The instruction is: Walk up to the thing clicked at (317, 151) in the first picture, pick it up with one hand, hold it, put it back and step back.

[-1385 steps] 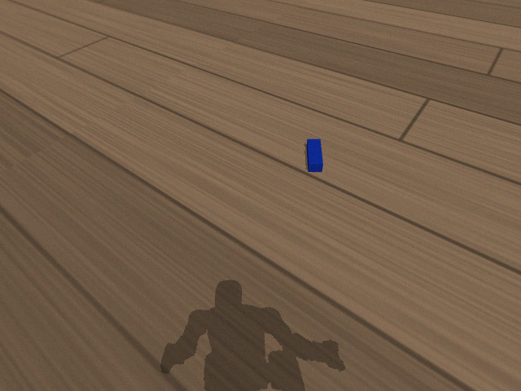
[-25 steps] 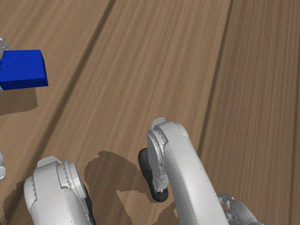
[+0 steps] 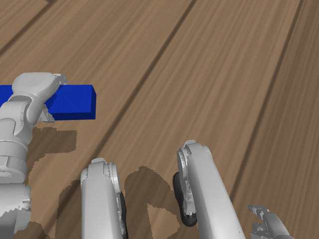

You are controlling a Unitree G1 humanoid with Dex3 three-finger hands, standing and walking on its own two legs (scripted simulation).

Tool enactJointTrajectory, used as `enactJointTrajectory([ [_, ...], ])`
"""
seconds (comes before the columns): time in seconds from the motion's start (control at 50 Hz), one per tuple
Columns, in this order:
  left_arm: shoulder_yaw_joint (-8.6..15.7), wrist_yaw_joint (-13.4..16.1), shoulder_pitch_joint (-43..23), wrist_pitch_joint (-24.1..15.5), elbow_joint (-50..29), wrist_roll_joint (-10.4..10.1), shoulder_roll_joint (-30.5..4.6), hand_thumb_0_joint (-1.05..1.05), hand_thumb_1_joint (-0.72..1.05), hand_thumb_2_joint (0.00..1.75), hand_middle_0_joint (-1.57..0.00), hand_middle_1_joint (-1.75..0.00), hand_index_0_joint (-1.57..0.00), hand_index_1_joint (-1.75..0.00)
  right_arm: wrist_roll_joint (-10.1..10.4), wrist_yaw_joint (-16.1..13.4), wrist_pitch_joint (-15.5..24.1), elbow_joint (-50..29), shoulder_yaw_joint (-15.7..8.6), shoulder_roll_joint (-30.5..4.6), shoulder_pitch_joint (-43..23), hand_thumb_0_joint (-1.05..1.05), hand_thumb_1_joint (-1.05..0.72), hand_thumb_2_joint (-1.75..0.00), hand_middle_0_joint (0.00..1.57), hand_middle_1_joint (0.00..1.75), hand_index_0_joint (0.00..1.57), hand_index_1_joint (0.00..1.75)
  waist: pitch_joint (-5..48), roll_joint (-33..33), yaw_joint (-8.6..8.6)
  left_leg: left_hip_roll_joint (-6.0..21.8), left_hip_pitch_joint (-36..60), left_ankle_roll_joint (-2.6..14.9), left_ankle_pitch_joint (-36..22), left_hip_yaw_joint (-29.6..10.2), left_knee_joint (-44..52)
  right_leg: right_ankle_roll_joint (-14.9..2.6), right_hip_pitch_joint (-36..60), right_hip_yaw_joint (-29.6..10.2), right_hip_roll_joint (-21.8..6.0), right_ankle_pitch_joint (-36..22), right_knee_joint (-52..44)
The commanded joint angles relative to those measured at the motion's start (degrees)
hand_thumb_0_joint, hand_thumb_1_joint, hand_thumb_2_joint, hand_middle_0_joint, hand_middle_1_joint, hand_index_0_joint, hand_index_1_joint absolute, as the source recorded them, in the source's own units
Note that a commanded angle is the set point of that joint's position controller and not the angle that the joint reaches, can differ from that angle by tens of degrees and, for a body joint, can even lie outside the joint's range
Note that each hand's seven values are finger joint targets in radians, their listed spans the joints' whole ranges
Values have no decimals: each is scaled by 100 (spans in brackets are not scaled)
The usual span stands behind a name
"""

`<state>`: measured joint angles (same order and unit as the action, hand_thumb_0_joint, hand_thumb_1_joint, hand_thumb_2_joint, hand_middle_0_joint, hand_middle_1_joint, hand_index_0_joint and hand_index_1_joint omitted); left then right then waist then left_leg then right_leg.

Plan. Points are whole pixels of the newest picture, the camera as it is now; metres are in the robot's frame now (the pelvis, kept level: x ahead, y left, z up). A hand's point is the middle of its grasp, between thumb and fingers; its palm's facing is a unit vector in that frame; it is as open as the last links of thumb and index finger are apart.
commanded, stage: lift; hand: left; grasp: from above
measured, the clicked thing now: (50, 103) +0.49 +0.25 -0.14
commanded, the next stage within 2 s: hold in 1.14 s
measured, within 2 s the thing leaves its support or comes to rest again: neither
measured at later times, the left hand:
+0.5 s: hand (0, 109) +0.39 +0.22 +0.11, palm faces -0.47 -0.04 -0.88, open 10.8 cm
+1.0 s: hand out of the picture +0.38 +0.22 +0.22, palm faces -0.45 -0.03 -0.89, open 10.8 cm
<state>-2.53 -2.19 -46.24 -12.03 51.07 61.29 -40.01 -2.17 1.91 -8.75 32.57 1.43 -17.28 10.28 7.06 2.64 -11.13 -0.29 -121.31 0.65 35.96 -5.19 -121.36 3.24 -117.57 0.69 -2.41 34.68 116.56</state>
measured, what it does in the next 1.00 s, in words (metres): rises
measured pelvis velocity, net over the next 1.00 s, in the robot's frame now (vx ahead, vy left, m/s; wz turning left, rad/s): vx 0.05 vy -0.01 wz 0.04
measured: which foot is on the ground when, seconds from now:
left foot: down 0.00-1.00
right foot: down 0.00-1.00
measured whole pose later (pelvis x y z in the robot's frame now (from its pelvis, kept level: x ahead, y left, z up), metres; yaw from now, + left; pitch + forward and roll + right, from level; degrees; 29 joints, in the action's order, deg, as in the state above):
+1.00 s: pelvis +0.05 -0.01 +0.29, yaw +2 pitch +13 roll -1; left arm -11.2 6.8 -22.4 -5.1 48.8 59.5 -24.1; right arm 2.4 -3.5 -0.8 41.9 -2.4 -14.0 13.8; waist 5.6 1.6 -4.0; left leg 2.5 -47.2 -0.6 24.3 0.1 -58.8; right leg 2.1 -47.1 -0.5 -1.4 22.0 56.5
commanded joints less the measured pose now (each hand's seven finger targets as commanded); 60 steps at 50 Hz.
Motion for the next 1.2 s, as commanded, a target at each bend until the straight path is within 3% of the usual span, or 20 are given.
enactJointTrajectory([
  [0.0,353,345,-2051,46,-1531,-254,-1074,0,65,87,-88,-91,-93,-86,83,-151,92,-109,-570,-1123,965,0,-91,-90,20,30,20,30,4384,1498,-78,-18,3951,101,-468,91,2179,-477,2289,438,240,-890,-1520],
  [0.06,275,359,-1806,94,-1623,-292,-964,0,62,87,-85,-93,-90,-88,141,-235,141,-53,-604,-1089,851,0,-90,-90,20,30,20,30,4214,1285,-18,7,4284,69,-435,-18,2510,-476,2502,471,249,-870,-1756],
  [0.14,215,451,-1490,219,-1789,-339,-786,0,61,88,-85,-92,-89,-87,202,-307,209,-36,-597,-931,728,0,-90,-90,20,30,20,30,4096,1089,94,-9,4635,87,-722,127,2899,-439,3172,384,243,-1053,-2276],
  [0.22,313,509,-917,380,-1714,-356,-781,0,59,85,-83,-90,-88,-85,272,-395,266,-7,-598,-859,546,0,-90,-90,20,30,20,30,3757,1023,305,35,5204,26,-564,-5,3640,-421,3638,369,249,-920,-2735],
  [0.24,202,513,-928,410,-1794,-341,-633,0,59,85,-84,-89,-89,-84,279,-409,276,-10,-592,-803,506,0,-90,-90,20,30,20,30,3694,996,279,52,5339,34,-499,40,3770,-419,3800,363,271,-881,-2912],
  [0.34,245,523,-154,545,-1872,-432,-561,0,55,87,-83,-87,-86,-83,348,-520,385,10,-551,-652,339,0,-90,-90,20,30,20,30,3267,548,403,2,5630,78,-237,203,4365,-388,4801,190,303,-599,-3838],
  [0.38,129,483,-57,538,-1961,-467,-408,0,53,88,-83,-86,-86,-83,356,-576,447,24,-545,-594,318,0,-90,-90,20,30,20,30,3153,372,402,-13,5822,97,-262,272,4574,-382,5179,118,316,-584,-4195],
  [0.46,39,520,290,449,-1816,-551,-197,0,51,87,-83,-85,-85,-82,375,-656,610,119,-524,-492,294,0,-90,-90,20,30,20,30,2479,90,398,-14,5967,117,-179,328,5017,-365,5719,-22,328,-402,-4854],
  [0.52,100,629,379,368,-1801,-497,-184,0,50,86,-80,-87,-84,-84,362,-677,724,178,-571,-492,307,0,-91,-90,20,30,20,30,2409,89,498,-4,6372,101,-367,327,5337,-371,6049,-71,322,-533,-5182],
  [0.6,-93,830,459,280,-1615,-331,58,0,53,84,-81,-90,-86,-85,379,-664,824,270,-598,-452,351,0,-91,-90,20,30,20,30,2197,157,516,-12,6888,69,-531,363,5782,-381,6443,-128,340,-586,-5674],
  [0.64,52,980,478,303,-1553,-252,-61,0,51,86,-80,-90,-84,-86,386,-653,873,325,-618,-486,396,0,-91,-90,20,30,20,30,2134,192,584,-28,7079,58,-647,400,5967,-376,6665,-148,352,-662,-5891],
  [0.7,-164,1132,314,384,-1447,-150,170,0,56,90,-84,-93,-88,-89,397,-622,914,371,-628,-493,419,0,-91,-90,20,30,20,30,1953,186,563,-38,7412,47,-668,416,6296,-359,6900,-141,363,-733,-6196],
  [0.76,-165,1209,247,490,-1319,-114,150,0,59,92,-86,-95,-90,-91,406,-607,952,423,-651,-530,410,0,-91,-90,20,30,20,30,1842,160,613,-36,7695,36,-693,438,6590,-342,7168,-125,381,-775,-6452],
  [0.84,-276,1238,210,666,-1405,-164,242,0,59,91,-85,-98,-90,-93,429,-598,980,385,-671,-533,382,0,-91,-90,20,30,20,30,1928,102,691,-37,8257,16,-1163,475,6940,-332,7689,-100,386,-1226,-6772],
  [0.98,-318,1084,596,761,-1244,-282,352,0,58,89,-84,-97,-89,-92,449,-598,1021,374,-673,-495,318,0,-91,-90,20,30,20,30,1572,54,789,7,8803,-26,-1428,443,7572,-326,8149,-28,399,-1549,-7193],
  [1.0,-425,1038,528,760,-1328,-289,471,0,58,89,-84,-97,-89,-92,452,-598,1020,364,-676,-489,319,0,-91,-90,20,30,20,30,1593,107,767,12,8932,-31,-1567,456,7621,-337,8186,-29,402,-1670,-7243],
  [1.04,-361,960,711,760,-1305,-274,353,0,56,89,-82,-98,-88,-93,462,-607,1005,334,-690,-492,339,0,-91,-90,20,30,20,30,1607,-34,843,-11,9057,-21,-1893,476,7692,-337,8448,-35,412,-1919,-7361],
  [1.12,-427,816,585,693,-1607,-344,441,0,55,89,-81,-99,-87,-93,450,-612,977,333,-689,-466,355,0,-91,-90,20,30,20,30,1648,113,814,15,9458,-58,-2323,472,7885,-359,8594,-18,436,-2250,-7490],
  [1.18,-346,781,607,637,-1709,-307,347,0,56,91,-83,-96,-88,-91,449,-616,943,330,-717,-486,407,0,-91,-90,20,30,20,30,1753,131,861,20,9757,-74,-2789,495,7967,-381,8790,-10,446,-2601,-7555],
])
